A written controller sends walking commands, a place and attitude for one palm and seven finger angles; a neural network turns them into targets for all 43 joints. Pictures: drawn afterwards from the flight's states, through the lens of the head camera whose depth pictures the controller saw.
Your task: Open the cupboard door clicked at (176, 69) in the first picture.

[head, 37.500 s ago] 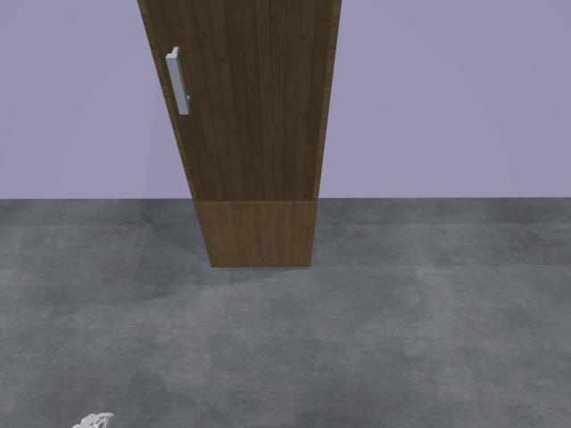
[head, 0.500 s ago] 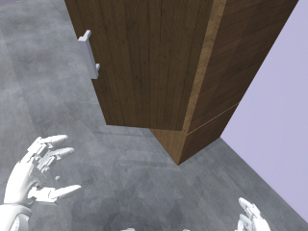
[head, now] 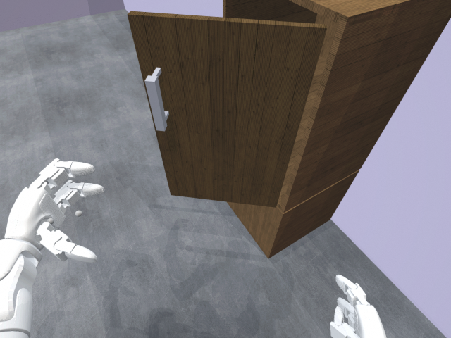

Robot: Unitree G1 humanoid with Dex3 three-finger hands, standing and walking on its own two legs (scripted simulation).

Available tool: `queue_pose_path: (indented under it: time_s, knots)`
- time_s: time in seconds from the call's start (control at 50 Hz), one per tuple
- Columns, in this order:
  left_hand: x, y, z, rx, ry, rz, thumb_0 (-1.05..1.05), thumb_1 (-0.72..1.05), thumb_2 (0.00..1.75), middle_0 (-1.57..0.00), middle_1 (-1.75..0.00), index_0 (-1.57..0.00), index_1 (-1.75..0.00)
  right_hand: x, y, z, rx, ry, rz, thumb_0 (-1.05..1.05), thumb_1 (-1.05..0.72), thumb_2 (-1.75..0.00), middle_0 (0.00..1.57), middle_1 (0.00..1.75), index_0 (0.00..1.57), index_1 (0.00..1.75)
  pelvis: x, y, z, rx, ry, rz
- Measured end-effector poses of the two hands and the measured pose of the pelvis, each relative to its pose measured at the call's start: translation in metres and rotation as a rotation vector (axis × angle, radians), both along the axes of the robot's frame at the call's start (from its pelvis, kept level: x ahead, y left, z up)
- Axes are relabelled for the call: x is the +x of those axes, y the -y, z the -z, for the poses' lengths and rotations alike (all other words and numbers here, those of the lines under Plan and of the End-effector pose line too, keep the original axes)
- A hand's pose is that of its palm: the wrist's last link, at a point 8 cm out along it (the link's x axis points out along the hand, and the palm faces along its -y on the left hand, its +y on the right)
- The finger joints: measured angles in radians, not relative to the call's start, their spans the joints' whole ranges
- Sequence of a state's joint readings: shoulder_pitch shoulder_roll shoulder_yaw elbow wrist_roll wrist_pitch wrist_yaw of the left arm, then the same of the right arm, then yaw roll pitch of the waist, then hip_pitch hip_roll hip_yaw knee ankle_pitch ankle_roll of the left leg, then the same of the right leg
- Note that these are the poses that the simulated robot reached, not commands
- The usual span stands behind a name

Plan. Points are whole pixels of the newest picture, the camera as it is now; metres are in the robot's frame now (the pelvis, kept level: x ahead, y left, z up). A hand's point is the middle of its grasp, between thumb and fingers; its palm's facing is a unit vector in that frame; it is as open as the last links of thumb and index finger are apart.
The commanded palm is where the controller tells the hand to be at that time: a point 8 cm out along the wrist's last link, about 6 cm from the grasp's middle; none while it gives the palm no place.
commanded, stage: raise the hand with hooked fingers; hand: left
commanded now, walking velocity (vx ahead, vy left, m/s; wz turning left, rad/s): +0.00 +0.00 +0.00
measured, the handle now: (159, 100) +0.58 +0.21 +0.10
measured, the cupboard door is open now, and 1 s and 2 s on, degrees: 51 51 51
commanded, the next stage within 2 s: move the hooked fingers beside the handle in 0.64 s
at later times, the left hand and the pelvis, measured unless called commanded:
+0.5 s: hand (81, 195) +0.30 +0.26 +0.12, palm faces +0.00 -1.00 -0.04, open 14.0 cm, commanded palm +0.27 +0.31 +0.12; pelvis +0.00 -0.01 +0.01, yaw -1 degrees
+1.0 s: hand (87, 181) +0.32 +0.27 +0.12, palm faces +0.02 -1.00 -0.02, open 14.0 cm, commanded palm +0.30 +0.31 +0.12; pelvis -0.01 -0.02 +0.01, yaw +0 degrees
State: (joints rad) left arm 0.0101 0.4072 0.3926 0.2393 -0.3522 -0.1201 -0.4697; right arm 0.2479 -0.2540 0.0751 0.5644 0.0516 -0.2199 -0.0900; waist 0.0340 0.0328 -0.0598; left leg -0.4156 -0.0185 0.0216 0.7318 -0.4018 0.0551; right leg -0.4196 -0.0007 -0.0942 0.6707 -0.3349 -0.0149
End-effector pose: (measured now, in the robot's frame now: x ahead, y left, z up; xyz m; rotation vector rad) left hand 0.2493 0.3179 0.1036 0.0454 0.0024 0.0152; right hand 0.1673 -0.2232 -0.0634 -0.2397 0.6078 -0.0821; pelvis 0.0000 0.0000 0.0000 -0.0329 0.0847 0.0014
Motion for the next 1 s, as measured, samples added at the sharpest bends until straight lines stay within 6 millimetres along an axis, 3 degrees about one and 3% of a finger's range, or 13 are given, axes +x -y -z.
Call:
queue_pose_path:
  time_s: [0.24, 0.42, 0.8, 1.0]
  knots:
    - [0.027, -0.015, -0.026, 0.004, 0.012, 0.013, -0.01, -0.50, 0.30, -0.30, -1.20, -0.30, -1.20, -0.019, 0.016, 0.001, -0.028, -0.059, 0.046, 0.01, -0.90, -0.89, 0.20, 0.30, 0.20, 0.30, 0.001, -0.001, -0.007, 0.005, 0.014, 0.005]
    - [0.027, -0.003, -0.015, -0.009, -0.017, 0.023, -0.01, -0.50, 0.30, -0.30, -1.20, -0.30, -1.20, -0.026, 0.028, 0.000, -0.037, -0.074, 0.064, 0.01, -0.90, -0.89, 0.20, 0.30, 0.20, 0.30, 0.002, 0.003, -0.008, 0.010, 0.009, 0.015]
    - [0.023, 0.007, -0.017, -0.013, -0.012, 0.009, -0.01, -0.50, 0.30, -0.30, -1.20, -0.30, -1.20, -0.017, 0.031, -0.001, -0.017, -0.044, 0.060, 0.01, -0.90, -0.89, 0.20, 0.30, 0.20, 0.30, -0.001, 0.014, -0.008, 0.015, 0.019, 0.012]
    - [0.052, -0.002, -0.015, -0.026, -0.022, -0.005, -0.01, -0.51, 0.30, -0.30, -1.20, -0.30, -1.20, -0.031, 0.044, 0.006, -0.052, -0.108, 0.077, 0.01, -0.90, -0.89, 0.20, 0.30, 0.20, 0.30, -0.006, 0.019, -0.005, 0.014, -0.001, 0.004]
